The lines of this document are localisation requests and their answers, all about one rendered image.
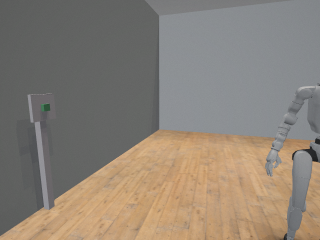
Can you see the right robot upper arm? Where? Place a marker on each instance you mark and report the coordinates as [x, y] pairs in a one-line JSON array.
[[297, 102]]

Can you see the robot right forearm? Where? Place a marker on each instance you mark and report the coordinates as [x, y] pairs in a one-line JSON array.
[[281, 134]]

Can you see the right robot hand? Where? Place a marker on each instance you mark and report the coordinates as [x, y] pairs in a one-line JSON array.
[[271, 158]]

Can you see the panel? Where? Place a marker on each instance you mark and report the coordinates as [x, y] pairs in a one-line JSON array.
[[39, 117]]

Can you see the robot right thigh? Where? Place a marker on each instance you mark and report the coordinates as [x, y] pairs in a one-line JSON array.
[[301, 175]]

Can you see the button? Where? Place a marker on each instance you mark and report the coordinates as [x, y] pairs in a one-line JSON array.
[[45, 107]]

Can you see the robot right shin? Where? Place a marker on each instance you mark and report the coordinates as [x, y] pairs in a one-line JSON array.
[[294, 218]]

